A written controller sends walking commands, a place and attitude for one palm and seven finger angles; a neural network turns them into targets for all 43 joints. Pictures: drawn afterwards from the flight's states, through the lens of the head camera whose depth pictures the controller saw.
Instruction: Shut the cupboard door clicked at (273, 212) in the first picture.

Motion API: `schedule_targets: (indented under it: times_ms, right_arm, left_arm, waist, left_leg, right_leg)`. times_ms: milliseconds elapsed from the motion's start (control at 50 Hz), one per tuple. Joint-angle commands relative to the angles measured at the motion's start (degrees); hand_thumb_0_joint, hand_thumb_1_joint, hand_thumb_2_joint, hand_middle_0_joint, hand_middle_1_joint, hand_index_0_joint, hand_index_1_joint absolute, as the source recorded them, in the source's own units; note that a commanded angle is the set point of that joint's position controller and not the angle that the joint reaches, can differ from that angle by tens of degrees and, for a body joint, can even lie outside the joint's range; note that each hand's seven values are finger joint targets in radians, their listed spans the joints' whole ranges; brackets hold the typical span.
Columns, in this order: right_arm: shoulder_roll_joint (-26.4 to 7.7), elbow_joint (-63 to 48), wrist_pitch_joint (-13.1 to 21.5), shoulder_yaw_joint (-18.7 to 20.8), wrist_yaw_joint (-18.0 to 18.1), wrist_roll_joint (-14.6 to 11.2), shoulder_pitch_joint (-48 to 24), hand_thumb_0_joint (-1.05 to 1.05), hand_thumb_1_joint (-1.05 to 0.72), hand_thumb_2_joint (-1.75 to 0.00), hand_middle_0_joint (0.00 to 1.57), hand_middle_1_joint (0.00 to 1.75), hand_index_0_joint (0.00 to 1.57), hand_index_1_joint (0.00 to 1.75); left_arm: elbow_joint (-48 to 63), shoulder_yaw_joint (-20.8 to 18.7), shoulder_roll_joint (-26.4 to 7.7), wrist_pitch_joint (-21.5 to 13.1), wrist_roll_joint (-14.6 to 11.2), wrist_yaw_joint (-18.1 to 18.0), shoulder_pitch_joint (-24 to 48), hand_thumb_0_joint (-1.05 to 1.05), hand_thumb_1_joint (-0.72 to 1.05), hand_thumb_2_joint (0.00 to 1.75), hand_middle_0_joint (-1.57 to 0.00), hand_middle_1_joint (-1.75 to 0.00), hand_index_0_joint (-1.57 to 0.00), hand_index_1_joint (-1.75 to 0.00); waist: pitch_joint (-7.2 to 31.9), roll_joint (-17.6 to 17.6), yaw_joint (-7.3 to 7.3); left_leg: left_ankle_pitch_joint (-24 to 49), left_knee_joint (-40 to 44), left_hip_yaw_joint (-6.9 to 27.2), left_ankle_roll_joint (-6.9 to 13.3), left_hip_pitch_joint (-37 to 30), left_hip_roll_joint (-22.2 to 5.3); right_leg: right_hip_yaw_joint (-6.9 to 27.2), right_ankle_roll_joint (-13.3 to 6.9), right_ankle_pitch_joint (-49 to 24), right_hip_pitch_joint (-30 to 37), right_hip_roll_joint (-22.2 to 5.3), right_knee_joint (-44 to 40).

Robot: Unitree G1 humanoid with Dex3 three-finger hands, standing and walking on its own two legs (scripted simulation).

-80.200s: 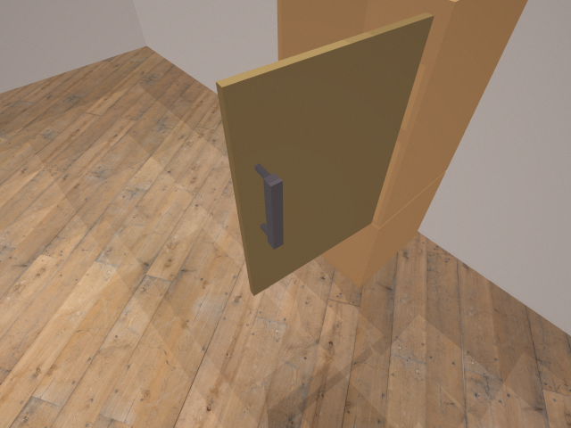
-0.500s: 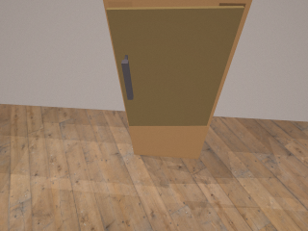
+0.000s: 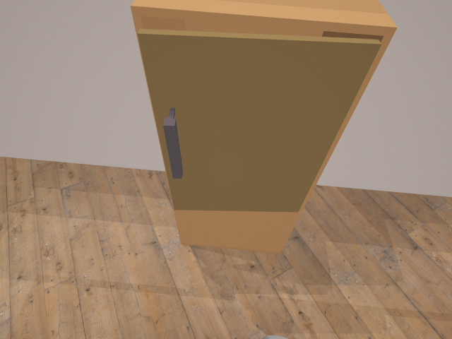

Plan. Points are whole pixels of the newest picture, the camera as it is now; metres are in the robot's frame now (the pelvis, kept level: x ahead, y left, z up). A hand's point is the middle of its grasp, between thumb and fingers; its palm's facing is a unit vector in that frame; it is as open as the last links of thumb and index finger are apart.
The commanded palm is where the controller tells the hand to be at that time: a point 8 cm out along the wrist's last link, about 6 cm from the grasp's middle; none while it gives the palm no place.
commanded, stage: come to a stop and stand still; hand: left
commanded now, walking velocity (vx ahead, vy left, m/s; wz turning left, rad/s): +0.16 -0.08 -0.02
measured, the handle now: (175, 145) +0.52 +0.15 +0.00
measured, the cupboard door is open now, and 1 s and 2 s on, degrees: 5 5 5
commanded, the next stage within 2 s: look again from close up in 1.64 s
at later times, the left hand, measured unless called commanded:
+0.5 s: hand out of the picture +0.12 +0.16 -0.17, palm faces +0.08 -0.97 -0.22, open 7.3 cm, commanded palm none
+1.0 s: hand out of the picture +0.05 +0.20 -0.17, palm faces +0.00 -0.98 -0.18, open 7.3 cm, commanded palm none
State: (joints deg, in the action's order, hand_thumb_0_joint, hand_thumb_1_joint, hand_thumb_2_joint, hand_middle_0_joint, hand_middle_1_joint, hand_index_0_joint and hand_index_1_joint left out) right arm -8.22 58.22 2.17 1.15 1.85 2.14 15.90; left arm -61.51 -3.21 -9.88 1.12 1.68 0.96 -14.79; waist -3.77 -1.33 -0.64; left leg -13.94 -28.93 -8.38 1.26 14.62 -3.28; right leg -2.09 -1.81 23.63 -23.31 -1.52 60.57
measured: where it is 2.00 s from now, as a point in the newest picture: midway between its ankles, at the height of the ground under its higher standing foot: outside the picture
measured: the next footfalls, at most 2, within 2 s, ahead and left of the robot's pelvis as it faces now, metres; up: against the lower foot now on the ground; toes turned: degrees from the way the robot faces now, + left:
right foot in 0.16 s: +0.14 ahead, -0.16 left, +0.00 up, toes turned -3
left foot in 0.58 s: +0.08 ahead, +0.10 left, +0.00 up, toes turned +2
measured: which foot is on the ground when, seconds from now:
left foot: down 0.00-0.16, up 0.18-0.56, down 0.58-1.00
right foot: up 0.00-0.14, down 0.16-0.58, up 0.60-1.00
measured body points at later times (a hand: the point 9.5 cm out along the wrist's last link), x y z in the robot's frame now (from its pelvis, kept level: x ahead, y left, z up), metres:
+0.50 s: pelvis +0.06 -0.02 +0.00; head +0.11 -0.02 +0.45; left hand +0.12 +0.21 -0.15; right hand +0.14 -0.28 -0.15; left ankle +0.03 +0.09 -0.69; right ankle +0.10 -0.16 -0.74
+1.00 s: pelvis +0.03 +0.01 +0.01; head +0.06 +0.03 +0.46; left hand +0.05 +0.25 -0.16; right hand +0.04 -0.23 -0.14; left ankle +0.04 +0.10 -0.74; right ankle -0.02 -0.14 -0.70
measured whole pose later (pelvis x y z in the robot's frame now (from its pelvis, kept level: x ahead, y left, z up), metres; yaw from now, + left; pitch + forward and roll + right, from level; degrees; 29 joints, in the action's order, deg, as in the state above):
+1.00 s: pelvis +0.03 +0.01 +0.01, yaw -1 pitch +0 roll -2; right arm -9.0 60.2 -0.8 1.9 2.9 1.5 14.7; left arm -60.9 -3.2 -11.9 4.4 1.3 -0.2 -13.4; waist -3.5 -1.2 -1.0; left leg -11.0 -22.9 -3.7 2.1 12.3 -1.5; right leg 0.5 1.6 24.6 -15.6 -0.8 42.6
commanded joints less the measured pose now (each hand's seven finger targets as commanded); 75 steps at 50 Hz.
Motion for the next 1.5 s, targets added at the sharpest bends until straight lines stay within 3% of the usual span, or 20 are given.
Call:
schedule_targets:
  times_ms: [0,60,100,140,180,200,300,440,520,560,580,660,820,920,1000,1040,1080,1140,1300,1480]
  right_arm:
    - [-10.23,-1.04,0.24,2.35,0.2,-0.06,2.99,0.0,-0.9,-0.9,0.2,0.3,0.2,0.3]
    - [-9.88,-0.7,-0.82,2.52,0.02,-0.41,1.49,0.0,-0.9,-0.9,0.2,0.3,0.2,0.3]
    - [-8.2,-0.21,-1.28,2.0,-0.05,-1.0,0.7,0.0,-0.9,-0.9,0.2,0.3,0.2,0.3]
    - [-3.66,0.0,-2.05,1.34,-0.69,-1.86,4.28,0.0,-0.9,-0.9,0.2,0.3,0.2,0.3]
    - [-2.83,0.87,-3.62,1.62,-0.68,-1.92,5.95,0.0,-0.9,-0.9,0.2,0.3,0.2,0.3]
    - [-3.08,1.69,-3.97,1.52,-0.42,-1.86,6.29,0.0,-0.9,-0.9,0.2,0.3,0.2,0.3]
    - [-5.92,0.15,-4.6,2.31,0.05,-2.06,1.1,0.0,-0.9,-0.9,0.2,0.3,0.2,0.3]
    - [-6.06,-3.27,-5.17,2.68,-0.93,-1.84,-2.1,0.0,-0.9,-0.9,0.2,0.3,0.2,0.3]
    - [-6.89,-1.73,-3.96,2.42,-1.11,-1.74,3.73,0.0,-0.9,-0.9,0.2,0.3,0.2,0.3]
    - [-14.58,-3.75,-2.91,3.43,-0.58,-0.74,1.25,0.0,-0.9,-0.9,0.2,0.3,0.2,0.3]
    - [-14.07,-4.51,-3.1,2.91,-0.28,-0.44,-1.49,0.0,-0.9,-0.9,0.2,0.3,0.2,0.3]
    - [-11.23,-4.29,-2.41,1.43,1.34,-0.4,-5.32,0.0,-0.9,-0.9,0.2,0.3,0.2,0.3]
    - [-11.64,-1.07,-2.21,2.68,2.2,-0.74,2.33,0.0,-0.9,-0.9,0.2,0.3,0.2,0.3]
    - [-11.85,0.49,-2.42,3.11,1.74,-0.47,3.53,0.0,-0.9,-0.9,0.2,0.3,0.2,0.3]
    - [-11.25,1.39,-2.52,3.05,1.2,-0.94,1.81,0.0,-0.9,-0.9,0.2,0.3,0.2,0.3]
    - [-8.9,1.97,-2.54,2.67,0.69,-1.56,1.73,0.0,-0.9,-0.9,0.2,0.3,0.2,0.3]
    - [-3.65,1.71,-2.92,1.17,-0.01,-1.69,2.05,0.0,-0.9,-0.9,0.2,0.3,0.2,0.3]
    - [-3.98,4.15,-3.07,0.83,-0.29,-0.61,4.04,0.0,-0.9,-0.9,0.2,0.3,0.2,0.3]
    - [-4.21,6.9,-2.55,0.22,0.13,-1.11,6.11,0.0,-0.9,-0.9,0.2,0.3,0.2,0.3]
    - [-3.84,6.97,-2.46,0.28,0.62,-1.44,5.36,0.0,-0.9,-0.9,0.2,0.3,0.2,0.3]
  left_arm:
    - [3.15,0.0,-0.63,-0.9,-0.5,0.09,-2.15,0.0,0.9,0.9,-0.2,-0.3,-0.2,-0.3]
    - [3.04,0.36,-0.2,-1.12,-0.41,-0.4,-2.22,0.0,0.9,0.9,-0.2,-0.3,-0.2,-0.3]
    - [1.54,0.07,-2.37,-1.73,-0.49,-1.08,-6.44,0.0,0.9,0.9,-0.2,-0.3,-0.2,-0.3]
    - [1.34,-0.3,-9.09,-2.94,-0.26,-2.02,-5.37,0.0,0.9,0.9,-0.2,-0.3,-0.2,-0.3]
    - [3.17,0.02,-10.28,-2.23,-0.24,-2.2,-0.7,0.0,0.9,0.9,-0.2,-0.3,-0.2,-0.3]
    - [2.87,-0.33,-9.89,-2.55,-0.22,-2.53,0.77,0.0,0.9,0.9,-0.2,-0.3,-0.2,-0.3]
    - [2.89,-1.67,-10.76,-1.53,-0.04,-4.12,-1.35,0.0,0.9,0.9,-0.2,-0.3,-0.2,-0.3]
    - [6.27,-2.49,-11.53,-0.47,0.58,-4.22,3.41,0.0,0.9,0.9,-0.2,-0.3,-0.2,-0.3]
    - [6.84,-1.89,-10.23,0.28,-0.05,-3.66,5.19,0.0,0.9,0.9,-0.2,-0.3,-0.2,-0.3]
    - [7.33,-0.38,-3.95,1.29,-0.86,-3.36,1.95,0.0,0.9,0.9,-0.2,-0.3,-0.2,-0.3]
    - [7.36,-0.34,-4.85,1.65,-0.45,-3.47,2.47,0.0,0.9,0.9,-0.2,-0.3,-0.2,-0.3]
    - [3.7,-0.99,-6.34,2.07,-0.59,-2.03,0.55,0.0,0.9,0.9,-0.2,-0.3,-0.2,-0.3]
    - [4.21,-0.87,-5.69,2.02,-0.49,-1.4,0.58,0.0,0.9,0.9,-0.2,-0.3,-0.2,-0.3]
    - [4.63,0.0,-3.79,1.74,-0.6,-1.18,2.36,0.0,0.9,0.9,-0.2,-0.3,-0.2,-0.3]
    - [2.22,0.28,-3.42,1.08,-0.9,-1.61,-1.62,0.0,0.9,0.9,-0.2,-0.3,-0.2,-0.3]
    - [0.84,0.21,-4.58,0.25,-0.67,-2.18,-4.46,0.0,0.9,0.9,-0.2,-0.3,-0.2,-0.3]
    - [0.75,0.23,-8.64,-0.71,-0.64,-2.64,-1.41,0.0,0.9,0.9,-0.2,-0.3,-0.2,-0.3]
    - [0.54,1.13,-6.43,-1.43,-1.01,-2.62,1.44,0.0,0.9,0.9,-0.2,-0.3,-0.2,-0.3]
    - [-0.97,1.68,-4.59,-1.45,-1.5,-2.79,-1.36,0.0,0.9,0.9,-0.2,-0.3,-0.2,-0.3]
    - [-2.08,1.69,-3.5,-1.81,-1.33,-3.09,-4.19,0.0,0.9,0.9,-0.2,-0.3,-0.2,-0.3]
  waist:
    - [1.3,8.18,0.65]
    - [1.2,8.37,1.2]
    - [2.77,2.81,3.6]
    - [4.4,-12.42,1.4]
    - [2.05,-5.27,-0.39]
    - [3.65,-12.17,-0.58]
    - [7.5,-7.65,3.14]
    - [8.82,-8.33,2.09]
    - [8.87,-6.32,-1.56]
    - [6.27,18.24,-0.52]
    - [3.87,15.02,-0.25]
    - [-1.25,9.78,1.38]
    - [3.68,6.73,-1.19]
    - [5.03,9.53,-2.08]
    - [5.18,10.24,0.26]
    - [4.46,4.42,1.56]
    - [-0.64,-7.32,-0.04]
    - [-3.16,-9.04,-0.97]
    - [-2.68,-0.06,-0.12]
    - [-0.95,-1.82,0.02]
  left_leg:
    - [4.98,16.42,10.33,7.06,0.75,-13.48]
    - [5.77,12.14,8.36,6.22,1.82,-11.87]
    - [7.72,3.96,4.29,1.95,2.29,-7.42]
    - [-11.94,-4.33,1.31,-2.86,5.85,0.53]
    - [-17.08,-10.25,4.0,-2.56,-0.12,0.47]
    - [-16.56,-12.07,4.62,-2.78,1.8,-0.13]
    - [-18.5,-23.5,7.89,-3.7,10.16,2.54]
    - [-13.4,-19.97,9.76,-4.11,6.83,2.39]
    - [4.97,4.26,7.11,-3.55,-8.77,2.23]
    - [14.24,14.42,26.13,2.21,-4.0,-15.33]
    - [11.51,15.23,26.49,5.17,2.58,-17.0]
    - [10.2,16.17,20.54,4.09,-0.08,-12.18]
    - [20.89,13.06,20.12,7.63,-13.0,-15.06]
    - [19.26,12.3,19.46,7.89,-12.02,-13.51]
    - [13.92,10.51,17.9,5.78,-5.42,-10.57]
    - [4.81,7.24,13.97,1.91,1.55,-6.06]
    - [-5.7,3.46,7.44,-1.97,3.87,0.27]
    - [2.8,2.68,7.27,-2.09,-1.82,-0.13]
    - [9.06,7.4,9.15,-2.16,-4.0,-2.0]
    - [10.53,6.62,8.43,-2.25,-6.02,-2.52]
  right_leg:
    - [-0.44,1.2,-3.8,1.89,-2.24,-12.56]
    - [-2.95,2.38,-9.14,7.34,-0.48,-23.12]
    - [-1.84,2.96,-19.86,15.12,-0.75,-35.37]
    - [15.06,-2.61,-35.18,16.59,-14.79,-41.55]
    - [14.22,-7.01,-36.02,8.52,-17.63,-43.37]
    - [13.95,-7.44,-45.64,11.55,-16.49,-40.96]
    - [13.11,-11.03,-69.73,23.46,-19.88,-35.53]
    - [9.51,-9.69,-50.71,17.28,-17.9,-37.17]
    - [6.19,-3.08,-24.14,7.13,-11.3,-32.44]
    - [-0.04,3.09,7.09,0.62,-0.1,-20.43]
    - [4.27,2.65,8.55,4.18,-0.07,-15.73]
    - [7.42,3.34,-1.23,-0.39,0.65,-6.97]
    - [5.95,4.34,-0.64,-4.28,0.08,-7.38]
    - [2.9,3.5,2.19,1.61,0.04,-17.81]
    - [0.33,2.54,-6.9,12.96,1.15,-32.63]
    - [3.27,1.92,-14.3,21.05,-1.44,-42.69]
    - [13.06,-3.09,-6.16,14.07,-12.28,-48.67]
    - [10.45,-4.06,-8.87,7.51,-9.01,-47.51]
    - [7.02,-1.24,-12.04,11.28,-4.87,-45.4]
    - [5.94,-0.85,-22.19,13.83,-4.74,-44.24]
